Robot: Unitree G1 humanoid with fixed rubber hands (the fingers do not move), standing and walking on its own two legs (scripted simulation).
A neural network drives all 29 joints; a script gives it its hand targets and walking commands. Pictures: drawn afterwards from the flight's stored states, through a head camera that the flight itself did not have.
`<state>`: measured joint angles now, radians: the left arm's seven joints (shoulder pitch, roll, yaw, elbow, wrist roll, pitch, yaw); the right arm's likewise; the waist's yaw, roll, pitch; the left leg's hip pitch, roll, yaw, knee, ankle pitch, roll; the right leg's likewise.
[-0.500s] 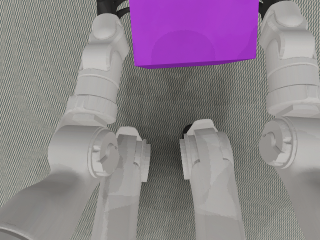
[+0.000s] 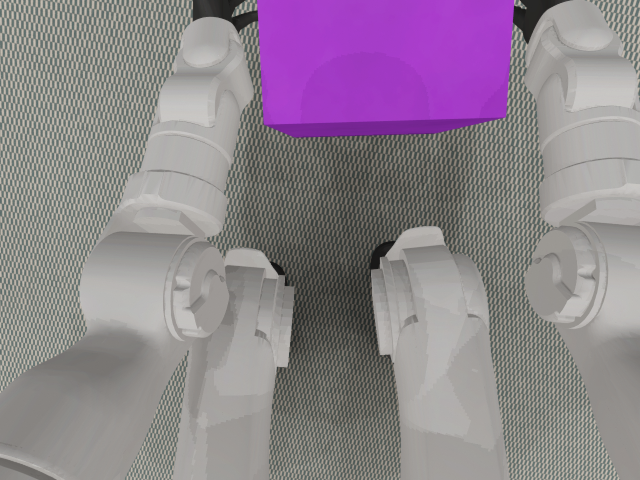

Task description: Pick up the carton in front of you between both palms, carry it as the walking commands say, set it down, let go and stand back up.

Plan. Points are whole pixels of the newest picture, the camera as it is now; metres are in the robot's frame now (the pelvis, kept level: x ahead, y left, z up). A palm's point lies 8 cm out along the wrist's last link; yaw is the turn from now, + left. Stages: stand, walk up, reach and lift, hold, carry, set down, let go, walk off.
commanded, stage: set down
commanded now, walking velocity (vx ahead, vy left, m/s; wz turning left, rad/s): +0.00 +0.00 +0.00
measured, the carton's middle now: (371, 39) +0.52 -0.10 -0.25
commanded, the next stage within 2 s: let go in 1.86 s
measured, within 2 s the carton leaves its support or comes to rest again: neither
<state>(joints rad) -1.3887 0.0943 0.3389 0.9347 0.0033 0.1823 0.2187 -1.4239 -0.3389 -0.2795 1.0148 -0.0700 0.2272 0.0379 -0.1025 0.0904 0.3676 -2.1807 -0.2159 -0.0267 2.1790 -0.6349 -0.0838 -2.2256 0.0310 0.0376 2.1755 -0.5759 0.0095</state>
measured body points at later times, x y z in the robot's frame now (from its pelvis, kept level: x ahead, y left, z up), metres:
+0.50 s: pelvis -0.01 +0.00 -0.01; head +0.35 -0.06 +0.24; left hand +0.56 +0.05 -0.18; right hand +0.52 -0.26 -0.19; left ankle +0.10 +0.11 -0.35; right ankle +0.11 -0.12 -0.35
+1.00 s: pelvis -0.01 +0.00 +0.00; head +0.35 -0.06 +0.25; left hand +0.57 +0.07 -0.14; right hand +0.54 -0.31 -0.14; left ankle +0.10 +0.11 -0.35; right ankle +0.11 -0.12 -0.35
